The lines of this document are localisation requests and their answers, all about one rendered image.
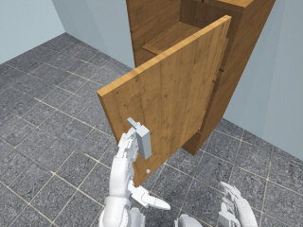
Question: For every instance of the robot right thigh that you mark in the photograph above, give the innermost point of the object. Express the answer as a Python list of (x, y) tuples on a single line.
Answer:
[(186, 222)]

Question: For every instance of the cupboard door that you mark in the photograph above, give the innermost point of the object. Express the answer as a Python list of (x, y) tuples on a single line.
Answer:
[(166, 94)]

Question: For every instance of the robot left hand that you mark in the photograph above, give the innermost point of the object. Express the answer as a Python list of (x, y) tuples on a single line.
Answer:
[(122, 169)]

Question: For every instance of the robot right hand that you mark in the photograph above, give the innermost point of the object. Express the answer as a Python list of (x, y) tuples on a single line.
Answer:
[(240, 212)]

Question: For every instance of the left robot shin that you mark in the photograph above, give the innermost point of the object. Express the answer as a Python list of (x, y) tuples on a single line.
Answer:
[(135, 209)]

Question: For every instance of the left robot forearm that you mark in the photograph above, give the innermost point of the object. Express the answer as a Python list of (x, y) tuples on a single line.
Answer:
[(116, 212)]

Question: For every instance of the handle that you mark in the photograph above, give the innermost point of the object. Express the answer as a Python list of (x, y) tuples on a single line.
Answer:
[(143, 138)]

